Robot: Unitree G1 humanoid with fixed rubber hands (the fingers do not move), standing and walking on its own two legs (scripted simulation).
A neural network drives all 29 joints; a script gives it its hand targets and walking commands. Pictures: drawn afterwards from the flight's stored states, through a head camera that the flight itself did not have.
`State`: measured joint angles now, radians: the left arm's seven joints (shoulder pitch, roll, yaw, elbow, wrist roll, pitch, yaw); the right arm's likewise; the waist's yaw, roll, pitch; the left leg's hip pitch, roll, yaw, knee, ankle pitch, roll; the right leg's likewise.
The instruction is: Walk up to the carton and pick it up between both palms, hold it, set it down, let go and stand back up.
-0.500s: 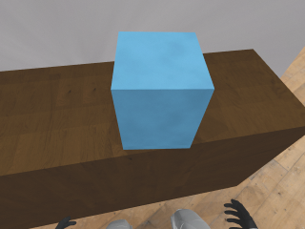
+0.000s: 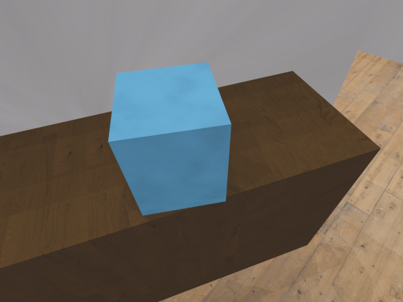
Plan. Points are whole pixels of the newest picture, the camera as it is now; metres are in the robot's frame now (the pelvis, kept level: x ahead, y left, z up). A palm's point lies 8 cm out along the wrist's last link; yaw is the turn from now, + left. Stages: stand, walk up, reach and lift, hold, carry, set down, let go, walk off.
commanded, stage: walk up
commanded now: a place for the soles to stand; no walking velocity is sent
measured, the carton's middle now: (174, 141) +0.43 +0.07 +0.08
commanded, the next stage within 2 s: none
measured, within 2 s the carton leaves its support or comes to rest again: neither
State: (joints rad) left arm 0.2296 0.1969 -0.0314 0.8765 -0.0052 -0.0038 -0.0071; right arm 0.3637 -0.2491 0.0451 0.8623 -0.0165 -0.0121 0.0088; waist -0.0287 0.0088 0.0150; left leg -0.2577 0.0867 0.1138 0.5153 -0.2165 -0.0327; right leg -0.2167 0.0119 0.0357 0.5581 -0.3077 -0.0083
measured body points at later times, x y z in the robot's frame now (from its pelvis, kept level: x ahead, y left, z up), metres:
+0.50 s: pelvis -0.05 -0.03 -0.02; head +0.00 -0.05 +0.43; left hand +0.06 +0.26 -0.13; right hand +0.07 -0.32 -0.15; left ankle +0.04 +0.14 -0.73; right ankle -0.02 -0.13 -0.74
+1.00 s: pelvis -0.09 -0.03 +0.00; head -0.09 -0.02 +0.45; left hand -0.08 +0.23 -0.15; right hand -0.03 -0.27 -0.14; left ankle -0.13 +0.09 -0.73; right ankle -0.02 -0.13 -0.73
